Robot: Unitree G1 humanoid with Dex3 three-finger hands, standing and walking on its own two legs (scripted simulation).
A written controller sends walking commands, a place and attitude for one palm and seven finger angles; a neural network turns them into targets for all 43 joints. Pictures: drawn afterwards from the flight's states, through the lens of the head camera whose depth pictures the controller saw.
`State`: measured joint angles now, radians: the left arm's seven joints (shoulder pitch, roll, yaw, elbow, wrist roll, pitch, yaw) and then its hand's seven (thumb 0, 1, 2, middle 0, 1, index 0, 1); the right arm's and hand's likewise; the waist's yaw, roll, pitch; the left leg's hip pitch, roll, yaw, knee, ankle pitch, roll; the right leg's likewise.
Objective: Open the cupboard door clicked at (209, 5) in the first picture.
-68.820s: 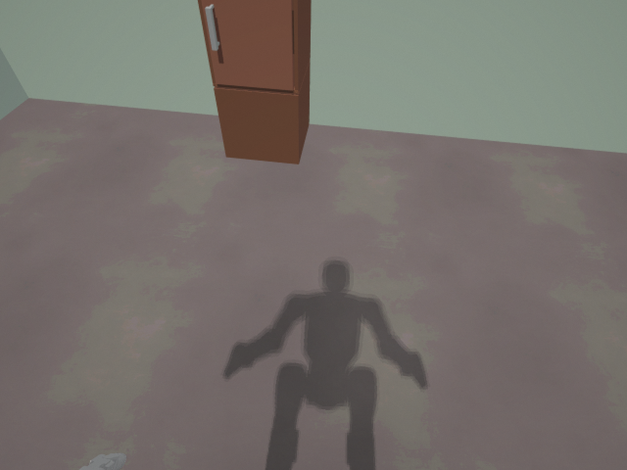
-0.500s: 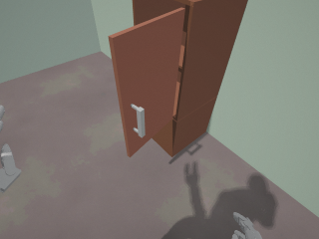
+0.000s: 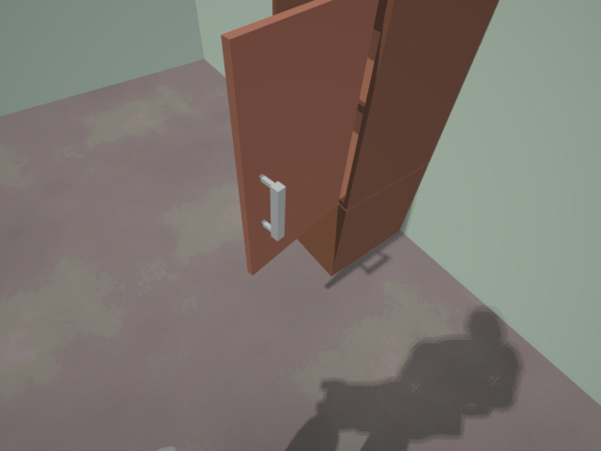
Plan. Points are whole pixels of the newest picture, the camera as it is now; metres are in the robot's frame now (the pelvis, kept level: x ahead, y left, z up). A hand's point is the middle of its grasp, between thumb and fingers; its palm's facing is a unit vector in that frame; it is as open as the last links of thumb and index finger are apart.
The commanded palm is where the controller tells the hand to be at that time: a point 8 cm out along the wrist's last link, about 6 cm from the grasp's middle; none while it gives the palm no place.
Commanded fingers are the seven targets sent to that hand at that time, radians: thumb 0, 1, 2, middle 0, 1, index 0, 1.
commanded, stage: let the arm hang, fingers relaxed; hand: left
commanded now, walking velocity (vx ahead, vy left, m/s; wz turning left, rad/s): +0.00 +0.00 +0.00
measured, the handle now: (271, 208) +0.57 +0.08 -0.09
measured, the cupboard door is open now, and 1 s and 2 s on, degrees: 100 100 100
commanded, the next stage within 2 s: look to check the result in 0.80 s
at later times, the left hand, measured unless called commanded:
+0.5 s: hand out of the picture -0.01 +0.18 -0.16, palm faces +0.03 -0.98 -0.20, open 7.4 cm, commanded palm none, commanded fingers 0.00 0.90 0.90 -0.20 -0.30 -0.20 -0.30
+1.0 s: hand out of the picture +0.00 +0.17 -0.17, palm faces +0.03 -0.98 -0.18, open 7.4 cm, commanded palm none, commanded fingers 0.00 0.90 0.90 -0.20 -0.30 -0.20 -0.30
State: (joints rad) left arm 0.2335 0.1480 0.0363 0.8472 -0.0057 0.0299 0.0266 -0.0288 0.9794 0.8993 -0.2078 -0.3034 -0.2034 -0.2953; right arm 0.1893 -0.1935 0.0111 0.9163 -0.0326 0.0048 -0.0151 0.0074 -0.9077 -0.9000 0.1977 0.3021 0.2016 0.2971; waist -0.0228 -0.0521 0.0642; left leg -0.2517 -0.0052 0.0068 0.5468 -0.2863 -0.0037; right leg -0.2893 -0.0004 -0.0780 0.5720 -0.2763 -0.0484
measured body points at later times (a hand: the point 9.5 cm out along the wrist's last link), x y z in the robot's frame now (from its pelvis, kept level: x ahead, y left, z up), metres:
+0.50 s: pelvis +0.00 +0.01 +0.01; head +0.01 +0.00 +0.46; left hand -0.01 +0.23 -0.15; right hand -0.04 -0.19 -0.16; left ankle +0.00 +0.12 -0.73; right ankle +0.02 -0.09 -0.73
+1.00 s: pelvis +0.00 +0.01 +0.01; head +0.02 +0.00 +0.46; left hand +0.00 +0.22 -0.15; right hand -0.02 -0.20 -0.16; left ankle +0.00 +0.12 -0.73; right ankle +0.02 -0.09 -0.73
